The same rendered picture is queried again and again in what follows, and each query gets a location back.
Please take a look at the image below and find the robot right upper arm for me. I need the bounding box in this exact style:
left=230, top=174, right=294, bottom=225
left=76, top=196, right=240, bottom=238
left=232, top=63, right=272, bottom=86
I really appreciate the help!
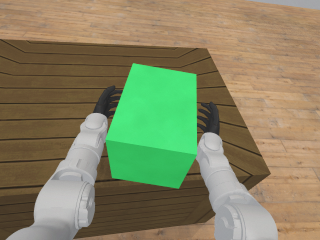
left=214, top=202, right=278, bottom=240

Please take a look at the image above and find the robot left upper arm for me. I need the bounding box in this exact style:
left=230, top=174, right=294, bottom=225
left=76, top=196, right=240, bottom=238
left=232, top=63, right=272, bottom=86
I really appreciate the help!
left=6, top=179, right=95, bottom=240

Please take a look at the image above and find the carton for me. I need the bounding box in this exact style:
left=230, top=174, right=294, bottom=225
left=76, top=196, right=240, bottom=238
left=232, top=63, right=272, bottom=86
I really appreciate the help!
left=105, top=63, right=197, bottom=189

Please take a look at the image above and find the pedestal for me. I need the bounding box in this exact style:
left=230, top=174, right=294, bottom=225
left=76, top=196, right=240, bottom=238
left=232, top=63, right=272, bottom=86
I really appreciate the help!
left=0, top=39, right=271, bottom=240

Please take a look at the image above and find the robot left hand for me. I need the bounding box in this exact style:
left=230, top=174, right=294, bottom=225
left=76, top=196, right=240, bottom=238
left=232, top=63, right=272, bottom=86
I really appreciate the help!
left=93, top=85, right=123, bottom=118

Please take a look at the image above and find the robot left forearm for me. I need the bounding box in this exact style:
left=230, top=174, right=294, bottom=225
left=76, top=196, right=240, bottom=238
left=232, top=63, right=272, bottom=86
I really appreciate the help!
left=34, top=113, right=108, bottom=221

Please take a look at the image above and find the robot right forearm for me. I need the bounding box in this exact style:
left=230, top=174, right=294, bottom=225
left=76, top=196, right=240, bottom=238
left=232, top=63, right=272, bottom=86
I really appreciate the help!
left=195, top=132, right=278, bottom=235

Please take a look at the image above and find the robot right hand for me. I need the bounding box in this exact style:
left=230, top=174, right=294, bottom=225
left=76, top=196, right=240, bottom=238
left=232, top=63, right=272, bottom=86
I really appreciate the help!
left=197, top=101, right=220, bottom=136

